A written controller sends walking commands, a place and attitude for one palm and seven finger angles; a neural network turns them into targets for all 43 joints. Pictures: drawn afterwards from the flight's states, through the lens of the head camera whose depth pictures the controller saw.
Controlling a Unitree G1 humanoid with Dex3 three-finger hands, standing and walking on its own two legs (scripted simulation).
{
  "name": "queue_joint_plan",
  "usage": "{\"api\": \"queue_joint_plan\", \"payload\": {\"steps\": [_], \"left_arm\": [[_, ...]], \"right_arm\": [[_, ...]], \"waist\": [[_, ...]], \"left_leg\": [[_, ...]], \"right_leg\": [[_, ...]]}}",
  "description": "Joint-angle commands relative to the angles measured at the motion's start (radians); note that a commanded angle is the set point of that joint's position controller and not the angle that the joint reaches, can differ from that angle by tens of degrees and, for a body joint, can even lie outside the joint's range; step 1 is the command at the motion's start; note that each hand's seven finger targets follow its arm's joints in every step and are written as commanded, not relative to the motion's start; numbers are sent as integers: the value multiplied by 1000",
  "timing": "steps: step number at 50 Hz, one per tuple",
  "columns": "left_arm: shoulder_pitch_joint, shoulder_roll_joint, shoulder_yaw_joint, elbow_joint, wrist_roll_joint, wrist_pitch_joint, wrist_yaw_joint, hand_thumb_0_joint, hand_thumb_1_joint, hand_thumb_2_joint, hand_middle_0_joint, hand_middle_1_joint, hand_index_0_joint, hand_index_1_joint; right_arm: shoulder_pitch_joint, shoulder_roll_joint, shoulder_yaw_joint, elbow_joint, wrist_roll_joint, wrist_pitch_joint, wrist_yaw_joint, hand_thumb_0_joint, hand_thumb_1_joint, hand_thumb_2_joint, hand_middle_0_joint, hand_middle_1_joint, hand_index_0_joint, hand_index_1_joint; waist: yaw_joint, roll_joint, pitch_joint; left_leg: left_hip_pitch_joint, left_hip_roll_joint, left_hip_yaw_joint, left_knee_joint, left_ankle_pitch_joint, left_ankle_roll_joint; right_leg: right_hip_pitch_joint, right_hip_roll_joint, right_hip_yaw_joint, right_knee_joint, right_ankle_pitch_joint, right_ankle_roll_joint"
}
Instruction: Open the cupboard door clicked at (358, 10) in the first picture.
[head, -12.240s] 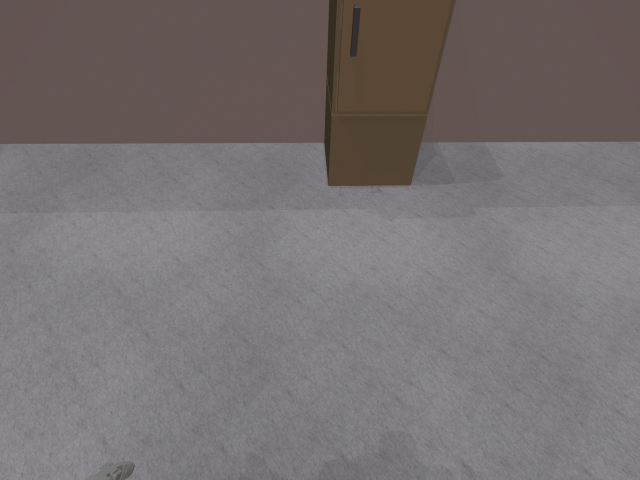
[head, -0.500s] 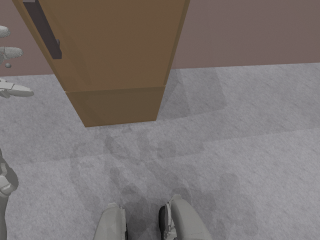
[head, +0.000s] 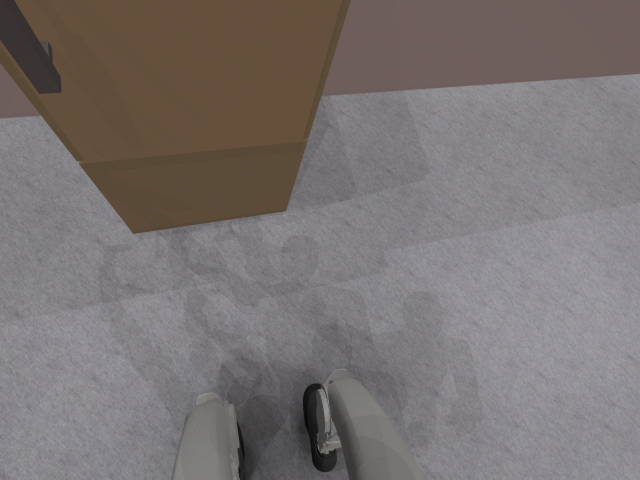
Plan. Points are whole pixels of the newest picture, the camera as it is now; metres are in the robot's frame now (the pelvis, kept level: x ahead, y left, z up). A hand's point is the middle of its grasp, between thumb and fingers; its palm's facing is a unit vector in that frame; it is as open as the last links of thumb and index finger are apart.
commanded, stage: move the hooked fingers beside the handle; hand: left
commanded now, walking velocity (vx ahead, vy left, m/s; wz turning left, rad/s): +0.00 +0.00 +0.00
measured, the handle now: (9, 8) +0.60 +0.24 +0.08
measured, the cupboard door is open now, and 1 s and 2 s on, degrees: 0 0 0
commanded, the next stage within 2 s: slide the fingers in behind the handle in 0.60 s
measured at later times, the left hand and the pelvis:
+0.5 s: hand out of the picture +0.52 +0.31 +0.08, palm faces +0.12 -0.99 -0.01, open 14.0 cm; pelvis +0.00 +0.00 +0.01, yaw +1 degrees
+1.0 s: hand out of the picture +0.53 +0.28 +0.07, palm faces +0.09 -1.00 -0.01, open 14.0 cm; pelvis -0.01 -0.01 +0.00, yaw +1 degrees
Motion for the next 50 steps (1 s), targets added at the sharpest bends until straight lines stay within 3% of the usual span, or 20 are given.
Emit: {"api": "queue_joint_plan", "payload": {"steps": [1, 4, 5, 7, 9, 12, 15, 19, 22, 25, 27, 29, 30, 37, 40, 42, 44, 46, 47, 50], "left_arm": [[-315, 358, 74, -325, -52, -89, 0, 0, -500, 300, -300, -1200, -300, -1200], [-287, 325, 79, -381, -68, -106, 6, 0, -500, 300, -300, -1200, -300, -1200], [-294, 252, 25, -366, -74, -100, 4, 0, -500, 300, -300, -1200, -300, -1200], [-287, 216, 8, -321, -81, -85, 3, 0, -500, 300, -300, -1200, -300, -1200], [-265, 210, 0, -298, -75, -70, 1, 0, -500, 300, -300, -1200, -300, -1200], [-229, 153, -47, -230, -68, -54, 8, 0, -500, 300, -300, -1200, -300, -1200], [-276, 180, -30, -278, -69, -85, 21, 0, -500, 300, -300, -1200, -300, -1200], [-323, 224, 5, -285, -72, -134, 37, 0, -500, 300, -300, -1200, -300, -1200], [-333, 234, -5, -259, -58, -140, 43, 0, -500, 300, -300, -1200, -300, -1200], [-332, 260, 0, -258, -45, -135, 37, 0, -500, 300, -300, -1200, -300, -1200], [-317, 251, -5, -240, -52, -123, 26, 0, -500, 300, -300, -1200, -300, -1200], [-303, 256, 4, -249, -60, -119, 12, 0, -500, 300, -300, -1200, -300, -1200], [-328, 230, -21, -244, -66, -114, 6, 0, -500, 300, -300, -1200, -300, -1200], [-400, 223, -46, -208, -57, -96, 23, 0, -500, 300, -300, -1200, -300, -1200], [-414, 217, -51, -250, -48, -111, 40, 0, -500, 300, -300, -1200, -300, -1200], [-384, 204, -48, -233, -54, -106, 45, 0, -500, 300, -300, -1200, -300, -1200], [-384, 236, -19, -224, -55, -104, 50, 0, -500, 300, -300, -1200, -300, -1200], [-362, 218, -29, -213, -52, -91, 56, 0, -500, 300, -300, -1200, -300, -1200], [-369, 241, -18, -226, -47, -88, 64, 0, -500, 300, -300, -1200, -300, -1200], [-346, 253, -3, -274, -36, -99, 81, 0, -500, 300, -300, -1200, -300, -1200]], "right_arm": [[233, -225, -102, -26, -5, 2, -1, 0, -900, -900, 200, 300, 200, 300], [236, -225, -114, -17, -5, 6, 12, 0, -900, -900, 200, 300, 200, 300], [231, -217, -112, -8, -2, 9, 15, 0, -900, -900, 200, 300, 200, 300], [230, -217, -113, 0, -2, 11, 15, 0, -900, -900, 200, 300, 200, 300], [232, -217, -113, 3, -1, 14, 11, 0, -900, -900, 200, 300, 200, 300], [224, -211, -109, -2, 0, 14, 9, 0, -900, -900, 200, 300, 200, 300], [218, -212, -111, -6, -3, 12, 5, 0, -900, -900, 200, 300, 200, 300], [201, -215, -110, -4, -7, 1, 2, 0, -900, -900, 200, 300, 200, 300], [186, -214, -104, -10, -3, -4, -1, 0, -900, -900, 200, 300, 200, 300], [186, -217, -102, -10, -4, -4, -3, 0, -900, -900, 200, 300, 200, 300], [187, -218, -99, -10, -1, -3, -4, 0, -900, -900, 200, 300, 200, 300], [189, -220, -101, -15, 1, -2, -7, 0, -900, -900, 200, 300, 200, 300], [185, -219, -98, -8, 3, -1, -7, 0, -900, -900, 200, 300, 200, 300], [191, -219, -89, 1, 3, -10, -16, 0, -900, -900, 200, 300, 200, 300], [201, -218, -92, 8, -3, -15, -14, 0, -900, -900, 200, 300, 200, 300], [201, -217, -92, 7, -4, -16, -9, 0, -900, -900, 200, 300, 200, 300], [206, -219, -91, 4, -3, -14, -10, 0, -900, -900, 200, 300, 200, 300], [204, -213, -90, -3, -1, -13, -6, 0, -900, -900, 200, 300, 200, 300], [202, -213, -88, -3, -1, -13, -6, 0, -900, -900, 200, 300, 200, 300], [207, -209, -93, -12, -4, -9, 0, 0, -900, -900, 200, 300, 200, 300]], "waist": [[63, 328, -680], [67, 347, -677], [51, 348, -639], [39, 300, -577], [47, 325, -557], [33, 258, -473], [41, 286, -510], [35, 274, -521], [35, 265, -507], [43, 310, -547], [38, 273, -543], [48, 288, -590], [34, 279, -572], [4, 227, -508], [21, 314, -561], [21, 287, -564], [23, 250, -578], [30, 252, -565], [36, 264, -554], [47, 277, -602]], "left_leg": [[609, 7, -99, -138, 745, -37], [694, 17, -114, -142, 831, -55], [704, 17, -115, -148, 815, -56], [655, 13, -109, -160, 739, -45], [665, 11, -109, -169, 746, -49], [596, 5, -96, -179, 660, -36], [614, 2, -96, -176, 667, -41], [577, -2, -91, -162, 616, -39], [524, -10, -81, -167, 530, -30], [555, -10, -84, -159, 558, -32], [537, -9, -85, -157, 552, -28], [561, -9, -86, -153, 589, -30], [547, -9, -84, -149, 559, -27], [446, -12, -84, -152, 417, -11], [535, -9, -97, -155, 476, -27], [515, -9, -91, -148, 472, -24], [486, -10, -90, -146, 481, -18], [458, -14, -78, -148, 466, -14], [446, -13, -72, -150, 460, -13], [484, -12, -69, -146, 513, -16]], "right_leg": [[266, 40, 10, -66, 324, -34], [223, 48, 1, -79, 315, -37], [196, 49, -2, -91, 293, -35], [206, 50, -5, -104, 269, -31], [195, 48, -6, -109, 259, -35], [200, 47, -5, -120, 244, -32], [214, 45, 1, -112, 254, -36], [230, 44, 10, -97, 249, -40], [253, 40, 15, -96, 220, -38], [243, 37, 17, -89, 228, -39], [257, 38, 15, -91, 237, -36], [265, 38, 17, -85, 256, -37], [248, 37, 17, -88, 244, -34], [230, 36, 22, -94, 173, -30], [191, 34, 14, -82, 179, -38], [203, 35, 16, -84, 184, -37], [244, 35, 19, -79, 208, -34], [265, 35, 24, -84, 216, -32], [279, 34, 27, -86, 222, -32], [297, 36, 29, -80, 261, -33]]}}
